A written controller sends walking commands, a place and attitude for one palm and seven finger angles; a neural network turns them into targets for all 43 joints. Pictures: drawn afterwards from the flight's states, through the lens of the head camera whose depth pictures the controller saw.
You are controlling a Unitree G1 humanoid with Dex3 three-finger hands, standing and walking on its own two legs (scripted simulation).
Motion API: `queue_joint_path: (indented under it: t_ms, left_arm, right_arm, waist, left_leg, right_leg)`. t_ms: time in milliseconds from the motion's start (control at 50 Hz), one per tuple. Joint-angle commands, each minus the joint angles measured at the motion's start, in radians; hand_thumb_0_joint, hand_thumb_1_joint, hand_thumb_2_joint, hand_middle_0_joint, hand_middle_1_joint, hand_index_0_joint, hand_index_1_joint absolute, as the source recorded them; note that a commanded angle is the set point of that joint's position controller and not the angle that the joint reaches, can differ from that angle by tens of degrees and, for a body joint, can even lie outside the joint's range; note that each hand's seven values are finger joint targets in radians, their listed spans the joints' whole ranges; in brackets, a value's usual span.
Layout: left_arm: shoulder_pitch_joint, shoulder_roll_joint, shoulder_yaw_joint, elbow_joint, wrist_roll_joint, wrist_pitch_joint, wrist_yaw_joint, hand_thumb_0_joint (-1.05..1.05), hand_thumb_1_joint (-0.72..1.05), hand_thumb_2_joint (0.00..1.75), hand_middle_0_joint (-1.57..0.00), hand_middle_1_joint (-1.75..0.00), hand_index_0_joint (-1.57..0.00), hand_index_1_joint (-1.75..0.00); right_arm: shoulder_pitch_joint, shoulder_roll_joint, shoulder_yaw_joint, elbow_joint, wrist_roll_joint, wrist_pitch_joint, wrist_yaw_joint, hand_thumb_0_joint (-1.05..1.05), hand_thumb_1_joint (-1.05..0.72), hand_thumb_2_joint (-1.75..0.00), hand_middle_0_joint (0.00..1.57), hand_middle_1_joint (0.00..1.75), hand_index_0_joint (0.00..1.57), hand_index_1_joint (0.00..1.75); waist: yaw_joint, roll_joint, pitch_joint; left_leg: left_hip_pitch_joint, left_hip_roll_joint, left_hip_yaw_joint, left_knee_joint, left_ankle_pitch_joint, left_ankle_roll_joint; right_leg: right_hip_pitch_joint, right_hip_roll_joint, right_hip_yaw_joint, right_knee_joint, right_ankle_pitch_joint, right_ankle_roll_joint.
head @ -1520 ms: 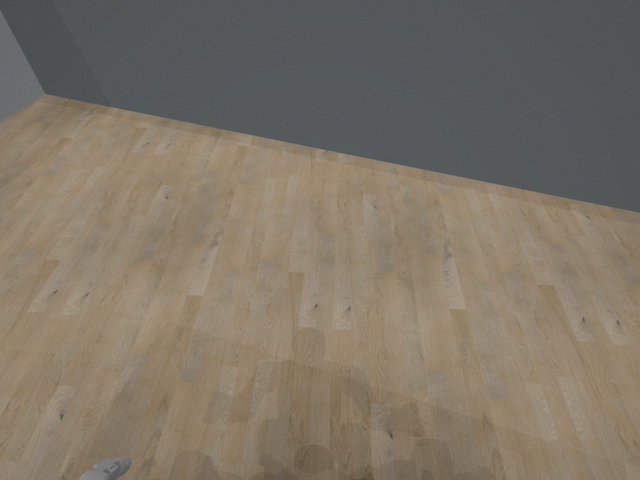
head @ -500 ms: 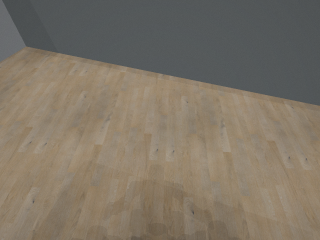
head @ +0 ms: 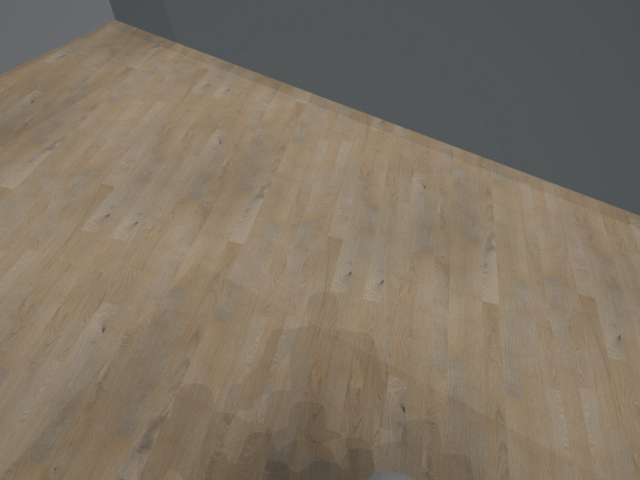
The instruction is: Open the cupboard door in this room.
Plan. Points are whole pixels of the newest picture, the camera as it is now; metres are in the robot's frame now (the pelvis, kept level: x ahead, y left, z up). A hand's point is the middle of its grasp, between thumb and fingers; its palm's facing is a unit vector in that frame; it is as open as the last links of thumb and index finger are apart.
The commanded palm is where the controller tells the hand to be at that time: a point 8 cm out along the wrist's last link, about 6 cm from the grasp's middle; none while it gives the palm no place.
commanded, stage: turn or walk to find it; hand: left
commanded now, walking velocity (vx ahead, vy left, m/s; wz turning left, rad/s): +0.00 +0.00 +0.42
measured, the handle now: out of the picture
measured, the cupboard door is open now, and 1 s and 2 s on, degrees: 0 0 0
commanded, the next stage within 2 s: none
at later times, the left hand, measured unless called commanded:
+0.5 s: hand out of the picture -0.02 +0.15 -0.15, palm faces +0.26 -0.92 -0.28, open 7.4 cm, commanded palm none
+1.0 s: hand out of the picture -0.11 +0.22 -0.18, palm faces +0.48 -0.85 -0.22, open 7.4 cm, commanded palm none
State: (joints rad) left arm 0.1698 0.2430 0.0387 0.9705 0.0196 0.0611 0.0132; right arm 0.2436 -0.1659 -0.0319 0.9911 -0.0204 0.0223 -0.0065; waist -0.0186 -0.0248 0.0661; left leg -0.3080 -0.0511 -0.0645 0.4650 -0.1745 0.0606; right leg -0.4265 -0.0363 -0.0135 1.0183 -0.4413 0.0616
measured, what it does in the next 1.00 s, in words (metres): steps on the spot, turning left: right foot, then left foot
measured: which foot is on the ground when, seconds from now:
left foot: down 0.00-0.26, up 0.28-0.72, down 0.74-1.00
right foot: up 0.00-0.24, down 0.26-0.74, up 0.76-1.00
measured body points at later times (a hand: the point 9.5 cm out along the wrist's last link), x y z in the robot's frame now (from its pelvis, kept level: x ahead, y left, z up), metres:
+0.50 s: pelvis -0.02 -0.05 +0.00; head -0.01 -0.08 +0.45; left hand -0.03 +0.20 -0.13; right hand +0.07 -0.31 -0.16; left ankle -0.07 +0.09 -0.65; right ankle -0.03 -0.15 -0.74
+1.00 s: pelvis -0.06 +0.01 +0.00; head -0.06 +0.05 +0.45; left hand -0.14 +0.26 -0.16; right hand +0.13 -0.17 -0.12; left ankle -0.08 +0.07 -0.74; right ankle -0.02 -0.16 -0.65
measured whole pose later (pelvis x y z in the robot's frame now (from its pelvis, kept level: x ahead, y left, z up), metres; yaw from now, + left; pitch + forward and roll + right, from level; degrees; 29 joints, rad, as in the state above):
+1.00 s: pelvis -0.06 +0.01 +0.00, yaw +26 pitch -1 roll -2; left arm 0.22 0.26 0.07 0.97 0.02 0.06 0.01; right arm 0.16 -0.17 -0.03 0.95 -0.02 0.01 -0.01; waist 0.02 -0.04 0.06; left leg -0.22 -0.04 0.01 0.44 -0.22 0.08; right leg -0.45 -0.10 -0.02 1.09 -0.38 0.10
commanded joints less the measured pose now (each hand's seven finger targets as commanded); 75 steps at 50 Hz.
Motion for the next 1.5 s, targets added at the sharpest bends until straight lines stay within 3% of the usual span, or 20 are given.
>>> queue_joint_path:
  t_ms: [0, 200, 220, 240, 260, 360, 500, 640, 680, 700, 720, 740, 860, 1160, 1280, 1300, 1340, 1360, 1420, 1480]
  left_arm:
    - [-0.017, 0.059, 0.025, -0.09, -0.004, -0.03, 0.011, 0.0, 0.9, 0.9, -0.2, -0.3, -0.2, -0.3]
    - [0.122, 0.07, 0.036, -0.081, -0.014, -0.035, 0.024, 0.0, 0.9, 0.9, -0.2, -0.3, -0.2, -0.3]
    - [0.151, 0.113, 0.046, -0.078, -0.005, -0.042, 0.027, 0.0, 0.9, 0.9, -0.2, -0.3, -0.2, -0.3]
    - [0.15, 0.2, 0.063, -0.093, 0.013, -0.05, 0.034, 0.0, 0.9, 0.9, -0.2, -0.3, -0.2, -0.3]
    - [0.087, 0.224, 0.06, -0.124, 0.006, -0.047, 0.034, 0.0, 0.9, 0.9, -0.2, -0.3, -0.2, -0.3]
    - [-0.004, 0.097, 0.024, -0.143, -0.004, -0.07, 0.025, 0.0, 0.9, 0.9, -0.2, -0.3, -0.2, -0.3]
    - [0.191, 0.121, 0.033, -0.084, 0.006, -0.076, 0.028, 0.0, 0.9, 0.9, -0.2, -0.3, -0.2, -0.3]
    - [0.201, 0.164, 0.05, -0.057, 0.016, -0.062, 0.026, 0.0, 0.9, 0.9, -0.2, -0.3, -0.2, -0.3]
    - [0.167, 0.159, 0.052, -0.055, 0.005, -0.058, 0.023, 0.0, 0.9, 0.9, -0.2, -0.3, -0.2, -0.3]
    - [0.167, 0.134, 0.047, -0.066, -0.003, -0.054, 0.019, 0.0, 0.9, 0.9, -0.2, -0.3, -0.2, -0.3]
    - [0.167, 0.066, 0.034, -0.099, -0.009, -0.05, 0.013, 0.0, 0.9, 0.9, -0.2, -0.3, -0.2, -0.3]
    - [0.124, 0.071, 0.026, -0.111, 0.0, -0.037, 0.022, 0.0, 0.9, 0.9, -0.2, -0.3, -0.2, -0.3]
    - [0.105, 0.073, 0.042, -0.051, 0.001, -0.027, 0.002, 0.0, 0.9, 0.9, -0.2, -0.3, -0.2, -0.3]
    - [-0.044, 0.055, 0.042, -0.127, -0.003, -0.023, 0.011, 0.0, 0.9, 0.9, -0.2, -0.3, -0.2, -0.3]
    - [0.053, 0.055, 0.04, -0.121, -0.015, -0.039, 0.021, 0.0, 0.9, 0.9, -0.2, -0.3, -0.2, -0.3]
    - [0.082, 0.073, 0.044, -0.117, -0.013, -0.047, 0.024, 0.0, 0.9, 0.9, -0.2, -0.3, -0.2, -0.3]
    - [0.096, 0.203, 0.068, -0.126, 0.008, -0.056, 0.033, 0.0, 0.9, 0.9, -0.2, -0.3, -0.2, -0.3]
    - [0.065, 0.198, 0.062, -0.143, -0.001, -0.049, 0.034, 0.0, 0.9, 0.9, -0.2, -0.3, -0.2, -0.3]
    - [-0.058, 0.101, 0.039, -0.156, -0.006, -0.061, 0.029, 0.0, 0.9, 0.9, -0.2, -0.3, -0.2, -0.3]
    - [0.013, 0.079, 0.033, -0.133, -0.006, -0.075, 0.026, 0.0, 0.9, 0.9, -0.2, -0.3, -0.2, -0.3]
  right_arm:
    - [0.075, -0.223, -0.063, -0.046, 0.002, -0.016, -0.023, 0.0, -0.9, -0.9, 0.2, 0.3, 0.2, 0.3]
    - [-0.006, -0.232, -0.081, -0.096, 0.0, 0.011, -0.003, 0.0, -0.9, -0.9, 0.2, 0.3, 0.2, 0.3]
    - [-0.006, -0.197, -0.079, -0.102, 0.006, 0.016, 0.003, 0.0, -0.9, -0.9, 0.2, 0.3, 0.2, 0.3]
    - [-0.001, -0.139, -0.071, -0.125, 0.011, 0.017, 0.005, 0.0, -0.9, -0.9, 0.2, 0.3, 0.2, 0.3]
    - [-0.02, -0.172, -0.083, -0.136, -0.003, 0.018, 0.0, 0.0, -0.9, -0.9, 0.2, 0.3, 0.2, 0.3]
    - [0.051, -0.156, -0.078, -0.06, -0.003, 0.037, 0.022, 0.0, -0.9, -0.9, 0.2, 0.3, 0.2, 0.3]
    - [-0.08, -0.134, -0.052, -0.084, 0.001, 0.036, 0.014, 0.0, -0.9, -0.9, 0.2, 0.3, 0.2, 0.3]
    - [-0.11, -0.115, -0.034, -0.091, 0.014, 0.017, 0.013, 0.0, -0.9, -0.9, 0.2, 0.3, 0.2, 0.3]
    - [-0.035, -0.141, -0.038, -0.074, 0.011, 0.005, 0.012, 0.0, -0.9, -0.9, 0.2, 0.3, 0.2, 0.3]
    - [0.019, -0.201, -0.051, -0.062, 0.006, -0.007, 0.01, 0.0, -0.9, -0.9, 0.2, 0.3, 0.2, 0.3]
    - [0.058, -0.298, -0.073, -0.06, 0.004, -0.014, 0.005, 0.0, -0.9, -0.9, 0.2, 0.3, 0.2, 0.3]
    - [0.093, -0.319, -0.077, -0.046, 0.012, -0.004, 0.0, 0.0, -0.9, -0.9, 0.2, 0.3, 0.2, 0.3]
    - [-0.048, -0.219, -0.048, -0.083, 0.008, -0.022, -0.021, 0.0, -0.9, -0.9, 0.2, 0.3, 0.2, 0.3]
    - [0.04, -0.226, -0.071, -0.081, -0.007, -0.008, -0.014, 0.0, -0.9, -0.9, 0.2, 0.3, 0.2, 0.3]
    - [0.023, -0.22, -0.077, -0.087, -0.003, 0.0, -0.006, 0.0, -0.9, -0.9, 0.2, 0.3, 0.2, 0.3]
    - [0.021, -0.204, -0.073, -0.089, 0.003, 0.0, -0.002, 0.0, -0.9, -0.9, 0.2, 0.3, 0.2, 0.3]
    - [0.032, -0.121, -0.064, -0.124, 0.009, 0.001, 0.002, 0.0, -0.9, -0.9, 0.2, 0.3, 0.2, 0.3]
    - [0.013, -0.177, -0.081, -0.119, -0.004, 0.011, 0.0, 0.0, -0.9, -0.9, 0.2, 0.3, 0.2, 0.3]
    - [0.066, -0.149, -0.081, -0.051, -0.008, 0.039, 0.016, 0.0, -0.9, -0.9, 0.2, 0.3, 0.2, 0.3]
    - [0.075, -0.13, -0.075, -0.037, -0.005, 0.04, 0.02, 0.0, -0.9, -0.9, 0.2, 0.3, 0.2, 0.3]
  waist:
    - [-0.028, 0.146, -0.164]
    - [0.038, 0.155, -0.137]
    - [0.045, 0.056, -0.134]
    - [0.054, -0.216, -0.109]
    - [0.051, -0.238, -0.051]
    - [-0.03, -0.118, 0.046]
    - [0.049, -0.129, -0.018]
    - [0.057, -0.193, -0.068]
    - [0.008, -0.142, -0.112]
    - [-0.022, 0.007, -0.166]
    - [-0.03, 0.31, -0.176]
    - [-0.047, 0.252, -0.191]
    - [0.014, 0.133, -0.083]
    - [-0.023, 0.151, -0.075]
    - [0.02, 0.141, -0.144]
    - [0.036, 0.096, -0.153]
    - [0.05, -0.283, -0.116]
    - [0.047, -0.17, -0.09]
    - [-0.03, -0.09, 0.015]
    - [-0.015, -0.105, 0.006]
  left_leg:
    - [0.26, 0.242, -0.317, -0.14, 0.244, 0.123]
    - [-0.035, 0.151, -0.348, -0.122, 0.008, 0.04]
    - [-0.158, 0.089, -0.278, -0.034, -0.117, -0.012]
    - [-0.348, -0.03, -0.1, 0.23, -0.282, -0.079]
    - [-0.344, -0.045, -0.035, 0.459, -0.355, -0.097]
    - [-0.273, 0.029, 0.004, 0.747, -0.129, -0.108]
    - [-0.287, 0.072, 0.06, 0.605, -0.221, -0.138]
    - [-0.058, 0.058, 0.156, 0.23, -0.24, -0.101]
    - [0.118, 0.059, 0.157, -0.002, -0.046, -0.085]
    - [0.289, 0.157, 0.056, -0.075, 0.162, -0.05]
    - [0.403, 0.421, -0.281, -0.092, 0.574, 0.07]
    - [0.339, 0.473, -0.258, -0.081, 0.674, 0.153]
    - [0.204, 0.281, -0.12, -0.131, 0.446, 0.093]
    - [0.149, 0.265, -0.339, -0.174, 0.162, 0.131]
    - [0.055, 0.194, -0.334, -0.094, 0.192, 0.075]
    - [-0.018, 0.159, -0.302, -0.054, 0.126, 0.033]
    - [-0.327, -0.047, -0.012, 0.308, -0.33, -0.09]
    - [-0.26, -0.009, -0.027, 0.497, -0.375, -0.087]
    - [-0.239, 0.037, -0.009, 0.716, -0.201, -0.101]
    - [-0.266, 0.051, 0.02, 0.746, -0.137, -0.126]
  right_leg:
    - [-0.086, 0.002, 0.02, -0.072, -0.015, 0.008]
    - [0.32, 0.041, -0.002, -0.587, 0.167, -0.025]
    - [0.434, -0.043, 0.063, -0.693, 0.166, -0.054]
    - [0.478, -0.3, 0.36, -0.807, -0.007, -0.143]
    - [0.289, -0.44, 0.44, -0.835, 0.057, -0.216]
    - [0.145, -0.215, 0.092, -0.764, 0.304, -0.151]
    - [0.371, -0.275, 0.047, -0.653, 0.701, -0.206]
    - [0.347, -0.295, -0.01, -0.552, 0.81, -0.191]
    - [0.278, -0.265, -0.077, -0.436, 0.716, -0.125]
    - [0.151, -0.215, -0.132, -0.281, 0.526, -0.07]
    - [-0.111, -0.08, -0.159, -0.072, -0.115, 0.007]
    - [-0.092, -0.07, -0.059, 0.037, -0.232, -0.001]
    - [-0.098, -0.074, -0.007, 0.124, 0.043, 0.018]
    - [-0.021, -0.018, 0.018, -0.166, 0.004, 0.017]
    - [0.244, 0.027, 0.002, -0.529, 0.147, -0.016]
    - [0.354, -0.002, 0.016, -0.66, 0.229, -0.023]
    - [0.466, -0.404, 0.401, -0.787, 0.218, -0.187]
    - [0.292, -0.455, 0.36, -0.786, 0.264, -0.242]
    - [0.166, -0.261, 0.139, -0.773, 0.255, -0.18]
    - [0.238, -0.223, 0.047, -0.739, 0.405, -0.153]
